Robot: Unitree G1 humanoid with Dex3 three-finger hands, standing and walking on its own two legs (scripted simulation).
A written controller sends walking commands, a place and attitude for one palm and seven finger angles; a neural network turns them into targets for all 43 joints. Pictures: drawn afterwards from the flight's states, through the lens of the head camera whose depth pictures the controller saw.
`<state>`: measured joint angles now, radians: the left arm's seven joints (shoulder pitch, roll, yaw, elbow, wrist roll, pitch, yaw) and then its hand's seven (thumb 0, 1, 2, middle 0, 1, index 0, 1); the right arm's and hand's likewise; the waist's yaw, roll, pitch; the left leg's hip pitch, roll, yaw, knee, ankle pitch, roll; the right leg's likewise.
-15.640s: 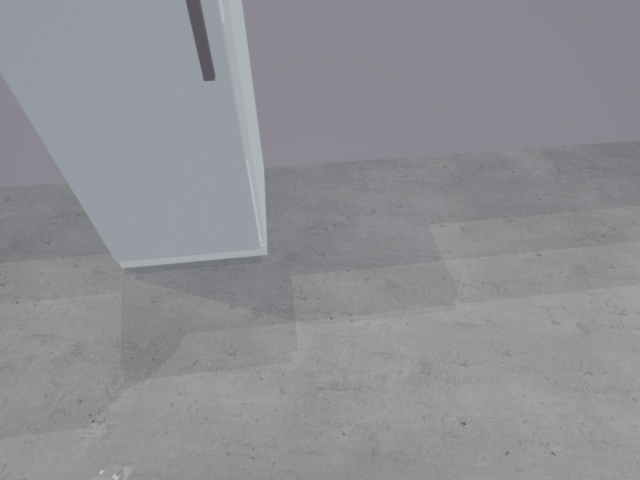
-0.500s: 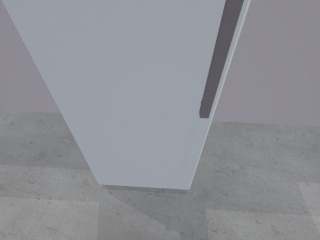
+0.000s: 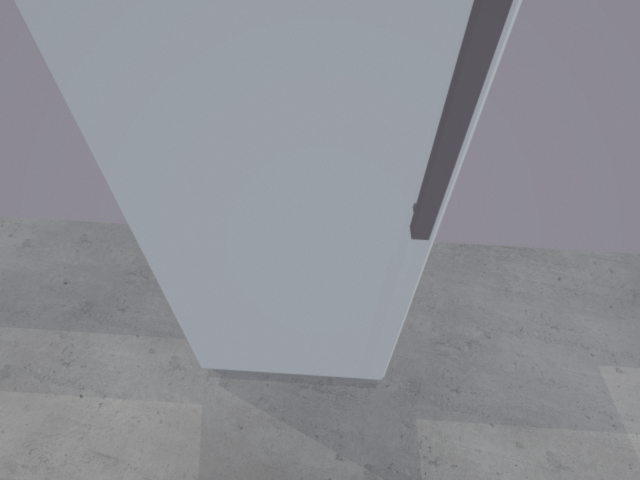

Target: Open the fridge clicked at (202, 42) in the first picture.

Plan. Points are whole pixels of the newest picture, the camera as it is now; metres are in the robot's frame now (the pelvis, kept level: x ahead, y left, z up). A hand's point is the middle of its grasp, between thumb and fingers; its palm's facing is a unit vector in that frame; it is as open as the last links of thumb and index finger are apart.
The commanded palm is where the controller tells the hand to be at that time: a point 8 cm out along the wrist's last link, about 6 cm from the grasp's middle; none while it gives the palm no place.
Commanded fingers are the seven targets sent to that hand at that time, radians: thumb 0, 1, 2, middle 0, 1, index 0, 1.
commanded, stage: look again from close up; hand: right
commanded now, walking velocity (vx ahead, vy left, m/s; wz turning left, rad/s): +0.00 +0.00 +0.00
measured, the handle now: (446, 128) +0.49 -0.12 +0.21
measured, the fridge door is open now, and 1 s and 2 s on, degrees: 0 0 0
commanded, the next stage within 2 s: raise the hand to about handle height in 0.22 s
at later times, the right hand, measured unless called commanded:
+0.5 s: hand (491, 473) +0.16 -0.18 -0.03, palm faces +0.25 +0.95 -0.19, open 7.5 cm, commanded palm +0.11 -0.22 -0.04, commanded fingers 0.00 -0.67 -0.80 0.22 0.45 0.22 0.45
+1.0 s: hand (527, 452) +0.16 -0.19 +0.04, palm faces +0.01 +1.00 -0.09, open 10.2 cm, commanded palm +0.13 -0.26 +0.06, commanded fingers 0.00 -0.08 -0.55 0.26 0.82 0.26 0.82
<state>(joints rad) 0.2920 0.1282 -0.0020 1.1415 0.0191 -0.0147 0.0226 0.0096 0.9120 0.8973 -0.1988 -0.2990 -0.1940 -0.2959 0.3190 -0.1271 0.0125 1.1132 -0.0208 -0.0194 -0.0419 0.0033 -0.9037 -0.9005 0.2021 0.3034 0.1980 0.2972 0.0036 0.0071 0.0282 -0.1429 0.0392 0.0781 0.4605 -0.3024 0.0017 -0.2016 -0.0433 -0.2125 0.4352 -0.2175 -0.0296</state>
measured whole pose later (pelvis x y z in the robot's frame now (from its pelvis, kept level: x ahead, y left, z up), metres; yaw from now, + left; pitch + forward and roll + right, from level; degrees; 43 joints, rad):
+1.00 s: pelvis -0.03 +0.04 -0.03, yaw -6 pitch +3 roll +1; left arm 0.21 0.23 -0.05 0.63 -0.04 -0.24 0.07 0.01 0.90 0.90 -0.20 -0.30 -0.20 -0.30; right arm 0.27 -0.31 -0.23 0.09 0.32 -0.33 0.43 0.01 -0.30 -0.65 0.25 0.69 0.24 0.68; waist -0.03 -0.04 -0.03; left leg -0.39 0.02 0.20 0.76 -0.42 0.05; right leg -0.53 -0.09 -0.06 0.78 -0.30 0.01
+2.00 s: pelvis -0.03 +0.00 +0.00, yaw -5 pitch -5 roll +1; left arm 0.21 0.27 -0.12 0.62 -0.10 -0.20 0.08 0.02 0.90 0.90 -0.20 -0.30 -0.20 -0.30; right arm -0.24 -0.57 -0.48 0.14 0.33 0.25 0.50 -0.01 0.50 -0.30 0.31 1.20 0.30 1.20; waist -0.06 -0.06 0.01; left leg -0.06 0.04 0.17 0.40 -0.25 0.01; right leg -0.17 -0.02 -0.11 0.41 -0.15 -0.04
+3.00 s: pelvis -0.01 +0.01 +0.00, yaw -4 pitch -3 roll +0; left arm 0.20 0.27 -0.09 0.61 -0.10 -0.16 0.09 0.02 0.90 0.90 -0.20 -0.30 -0.20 -0.30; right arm -0.33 -0.47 -0.38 0.20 0.29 0.27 0.39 -0.01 0.51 -0.30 0.31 1.20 0.30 1.20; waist -0.03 -0.05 -0.01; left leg -0.08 0.03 0.15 0.43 -0.30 0.02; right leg -0.18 -0.04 -0.12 0.44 -0.19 -0.02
